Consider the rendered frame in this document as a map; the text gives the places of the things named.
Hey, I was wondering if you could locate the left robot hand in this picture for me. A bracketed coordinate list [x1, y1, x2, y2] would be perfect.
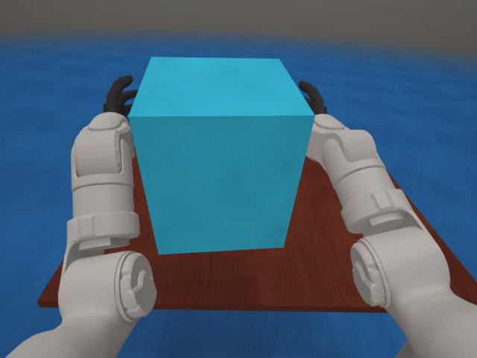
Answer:
[103, 75, 138, 138]

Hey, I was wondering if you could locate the right robot forearm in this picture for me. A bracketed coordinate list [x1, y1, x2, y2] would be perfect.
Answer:
[306, 114, 450, 285]

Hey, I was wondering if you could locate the robot right upper arm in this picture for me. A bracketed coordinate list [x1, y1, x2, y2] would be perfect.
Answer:
[350, 226, 477, 358]

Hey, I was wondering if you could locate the carton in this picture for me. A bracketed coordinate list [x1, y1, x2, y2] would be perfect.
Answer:
[128, 57, 315, 254]

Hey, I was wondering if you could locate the right robot hand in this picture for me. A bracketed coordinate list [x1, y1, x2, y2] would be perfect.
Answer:
[299, 81, 327, 115]

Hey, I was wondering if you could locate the table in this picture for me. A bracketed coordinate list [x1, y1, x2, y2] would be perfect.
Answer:
[37, 146, 477, 358]

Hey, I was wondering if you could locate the left robot forearm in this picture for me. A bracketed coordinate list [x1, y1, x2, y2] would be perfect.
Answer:
[58, 112, 140, 317]

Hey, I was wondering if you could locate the robot left upper arm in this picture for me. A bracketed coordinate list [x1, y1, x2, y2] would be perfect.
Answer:
[5, 251, 157, 358]

